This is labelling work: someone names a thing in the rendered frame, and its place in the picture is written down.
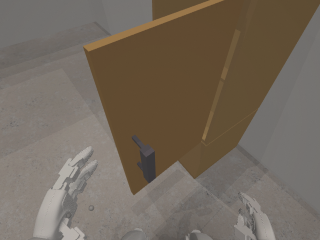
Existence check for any cupboard door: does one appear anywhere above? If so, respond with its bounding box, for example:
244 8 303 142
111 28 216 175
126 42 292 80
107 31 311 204
83 0 244 195

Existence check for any handle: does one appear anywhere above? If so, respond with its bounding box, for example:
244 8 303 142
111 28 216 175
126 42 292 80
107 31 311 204
132 135 156 183

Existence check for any left robot hand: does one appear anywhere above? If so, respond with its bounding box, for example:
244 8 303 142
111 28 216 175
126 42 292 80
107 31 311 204
33 146 98 240

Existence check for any left robot thigh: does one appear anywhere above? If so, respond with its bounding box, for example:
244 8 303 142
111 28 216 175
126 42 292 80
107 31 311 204
121 230 149 240

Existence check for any right robot hand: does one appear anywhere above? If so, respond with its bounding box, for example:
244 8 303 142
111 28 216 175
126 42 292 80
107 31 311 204
234 192 276 240

